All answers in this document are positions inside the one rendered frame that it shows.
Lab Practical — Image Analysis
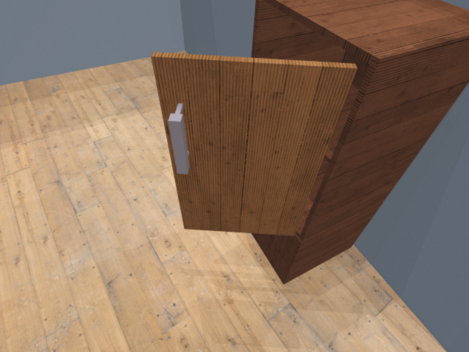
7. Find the cupboard door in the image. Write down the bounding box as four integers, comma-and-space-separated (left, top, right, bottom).
151, 52, 358, 236

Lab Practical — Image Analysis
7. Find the handle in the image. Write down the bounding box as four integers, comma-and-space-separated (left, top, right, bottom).
168, 103, 189, 175

